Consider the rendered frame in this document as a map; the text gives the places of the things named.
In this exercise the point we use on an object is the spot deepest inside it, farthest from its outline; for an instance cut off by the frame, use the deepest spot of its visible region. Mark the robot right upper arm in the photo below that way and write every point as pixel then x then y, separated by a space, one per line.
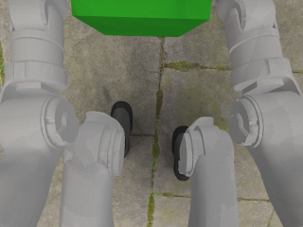
pixel 270 126

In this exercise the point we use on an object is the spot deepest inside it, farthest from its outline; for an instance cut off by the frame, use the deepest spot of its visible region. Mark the robot right shin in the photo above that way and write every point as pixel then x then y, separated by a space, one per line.
pixel 208 121

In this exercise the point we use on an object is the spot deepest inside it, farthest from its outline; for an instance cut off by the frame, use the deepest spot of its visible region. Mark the robot left forearm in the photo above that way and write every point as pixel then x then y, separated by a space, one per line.
pixel 36 37

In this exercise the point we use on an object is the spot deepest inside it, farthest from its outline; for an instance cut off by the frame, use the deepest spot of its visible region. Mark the robot right forearm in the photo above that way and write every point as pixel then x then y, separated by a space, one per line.
pixel 254 47

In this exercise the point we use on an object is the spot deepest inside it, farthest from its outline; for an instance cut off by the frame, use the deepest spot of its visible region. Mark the carton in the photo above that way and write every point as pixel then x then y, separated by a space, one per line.
pixel 153 18

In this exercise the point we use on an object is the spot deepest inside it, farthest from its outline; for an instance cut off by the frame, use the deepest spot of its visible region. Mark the robot left upper arm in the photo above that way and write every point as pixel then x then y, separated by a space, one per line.
pixel 34 131

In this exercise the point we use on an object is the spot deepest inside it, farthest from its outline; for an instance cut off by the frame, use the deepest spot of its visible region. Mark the robot right thigh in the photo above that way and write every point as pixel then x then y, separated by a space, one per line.
pixel 213 191

